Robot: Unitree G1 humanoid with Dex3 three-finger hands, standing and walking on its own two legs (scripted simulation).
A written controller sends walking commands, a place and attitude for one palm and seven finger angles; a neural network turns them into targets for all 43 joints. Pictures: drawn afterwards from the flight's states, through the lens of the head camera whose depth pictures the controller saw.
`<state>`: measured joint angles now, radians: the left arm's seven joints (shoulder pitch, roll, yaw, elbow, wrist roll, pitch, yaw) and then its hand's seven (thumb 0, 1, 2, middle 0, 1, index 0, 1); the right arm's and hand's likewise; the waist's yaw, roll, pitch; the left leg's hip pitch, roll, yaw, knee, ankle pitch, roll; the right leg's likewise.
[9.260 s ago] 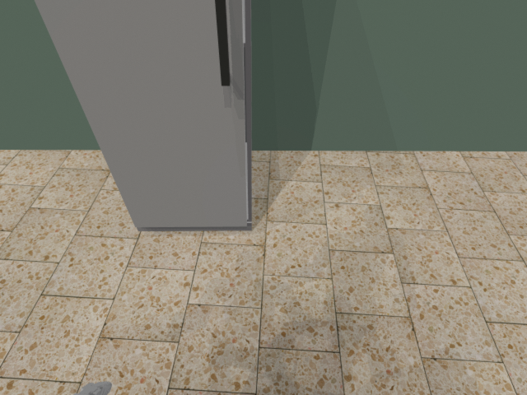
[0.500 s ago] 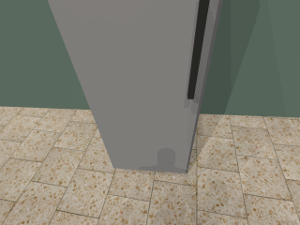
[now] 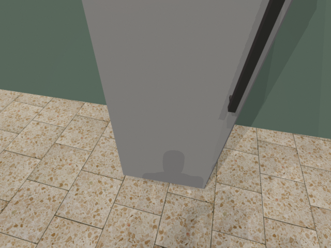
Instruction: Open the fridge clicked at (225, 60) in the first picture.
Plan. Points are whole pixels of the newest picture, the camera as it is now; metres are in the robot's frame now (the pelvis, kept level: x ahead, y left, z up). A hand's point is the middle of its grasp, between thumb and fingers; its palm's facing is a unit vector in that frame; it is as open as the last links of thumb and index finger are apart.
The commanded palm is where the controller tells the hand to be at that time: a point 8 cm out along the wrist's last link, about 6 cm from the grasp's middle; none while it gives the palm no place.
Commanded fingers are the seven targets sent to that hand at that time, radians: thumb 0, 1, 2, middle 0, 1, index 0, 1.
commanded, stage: come to a stop and stand still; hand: right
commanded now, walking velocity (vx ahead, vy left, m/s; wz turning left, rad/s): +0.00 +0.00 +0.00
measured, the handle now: (252, 50) +0.55 -0.16 +0.23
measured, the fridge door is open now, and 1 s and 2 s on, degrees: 0 0 0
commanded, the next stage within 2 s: look again from close up in 0.78 s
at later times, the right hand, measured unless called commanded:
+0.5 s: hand out of the picture -0.06 -0.13 -0.17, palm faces +0.06 +0.98 -0.18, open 7.3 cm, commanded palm none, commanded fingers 0.00 -0.90 -0.90 0.20 0.30 0.20 0.30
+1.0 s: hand out of the picture -0.01 -0.18 -0.17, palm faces -0.01 +0.97 -0.23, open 7.3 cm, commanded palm none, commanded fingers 0.00 -0.90 -0.90 0.20 0.30 0.20 0.30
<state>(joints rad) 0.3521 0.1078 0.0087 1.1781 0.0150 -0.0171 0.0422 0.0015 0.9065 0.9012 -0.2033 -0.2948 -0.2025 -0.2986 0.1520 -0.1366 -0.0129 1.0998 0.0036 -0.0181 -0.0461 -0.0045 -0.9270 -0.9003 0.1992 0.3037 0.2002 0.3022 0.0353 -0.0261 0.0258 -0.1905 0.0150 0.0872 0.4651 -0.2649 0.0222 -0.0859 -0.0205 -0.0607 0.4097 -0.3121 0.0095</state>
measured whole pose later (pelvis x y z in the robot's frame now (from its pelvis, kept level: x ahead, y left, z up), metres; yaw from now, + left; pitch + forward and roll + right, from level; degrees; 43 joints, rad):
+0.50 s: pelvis -0.02 +0.03 +0.00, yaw +0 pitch -2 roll +0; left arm 0.29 0.16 0.00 1.15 0.01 0.00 0.04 0.00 0.91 0.90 -0.20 -0.29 -0.20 -0.30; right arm 0.32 -0.11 0.01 1.17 0.00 -0.01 -0.03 0.00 -0.91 -0.90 0.20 0.30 0.20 0.30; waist -0.01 -0.03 0.05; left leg -0.15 -0.03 0.11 0.37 -0.19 0.06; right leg -0.08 -0.07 -0.04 0.37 -0.26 0.04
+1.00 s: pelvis -0.04 +0.00 +0.00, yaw +0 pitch -1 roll +1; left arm 0.33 0.17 0.01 1.09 0.02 -0.02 0.02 0.00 0.91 0.90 -0.20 -0.29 -0.20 -0.30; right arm 0.25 -0.15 0.01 1.11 -0.01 -0.03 -0.04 0.00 -0.91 -0.90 0.20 0.30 0.20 0.30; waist 0.03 -0.05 0.03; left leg -0.24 -0.01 0.09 0.47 -0.21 0.03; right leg -0.18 -0.04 -0.05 0.52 -0.31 0.00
